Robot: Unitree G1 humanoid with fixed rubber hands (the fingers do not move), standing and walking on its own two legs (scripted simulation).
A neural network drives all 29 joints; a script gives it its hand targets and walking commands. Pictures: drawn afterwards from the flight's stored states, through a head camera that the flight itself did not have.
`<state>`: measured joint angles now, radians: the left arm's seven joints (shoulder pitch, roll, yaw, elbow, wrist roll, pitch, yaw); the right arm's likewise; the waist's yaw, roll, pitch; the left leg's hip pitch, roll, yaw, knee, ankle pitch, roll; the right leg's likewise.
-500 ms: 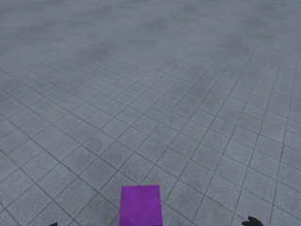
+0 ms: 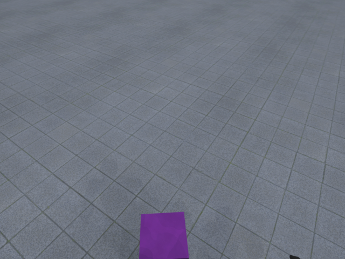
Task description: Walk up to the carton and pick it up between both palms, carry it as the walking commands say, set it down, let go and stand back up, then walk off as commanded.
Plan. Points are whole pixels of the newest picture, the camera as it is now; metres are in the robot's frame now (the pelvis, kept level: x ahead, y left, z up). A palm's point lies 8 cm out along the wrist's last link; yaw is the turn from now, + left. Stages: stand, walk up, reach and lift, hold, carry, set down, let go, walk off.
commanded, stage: stand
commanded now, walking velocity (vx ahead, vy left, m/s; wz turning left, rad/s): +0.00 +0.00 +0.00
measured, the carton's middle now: (163, 244) +0.40 +0.04 -0.65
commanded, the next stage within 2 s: walk off in 1.06 s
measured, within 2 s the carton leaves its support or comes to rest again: neither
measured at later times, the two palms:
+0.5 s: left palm out of the picture +0.06 +0.29 -0.11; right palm out of the picture +0.06 -0.32 -0.09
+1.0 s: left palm out of the picture +0.05 +0.29 -0.11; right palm out of the picture +0.06 -0.32 -0.10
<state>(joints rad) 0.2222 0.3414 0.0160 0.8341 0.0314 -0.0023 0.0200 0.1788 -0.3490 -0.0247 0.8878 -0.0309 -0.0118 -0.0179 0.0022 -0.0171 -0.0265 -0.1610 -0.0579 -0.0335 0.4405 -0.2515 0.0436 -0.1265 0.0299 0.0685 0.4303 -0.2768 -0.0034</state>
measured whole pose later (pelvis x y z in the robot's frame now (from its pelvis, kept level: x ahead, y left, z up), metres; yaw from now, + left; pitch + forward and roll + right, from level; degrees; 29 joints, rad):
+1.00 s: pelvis -0.02 -0.01 +0.01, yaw +1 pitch -3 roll +0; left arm 0.16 0.37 -0.01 1.03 0.01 -0.02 0.01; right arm 0.14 -0.38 0.00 1.07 -0.01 -0.02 -0.01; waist 0.00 -0.02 0.01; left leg -0.13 -0.05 -0.06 0.34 -0.17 0.03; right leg -0.08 0.04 0.05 0.33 -0.20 -0.01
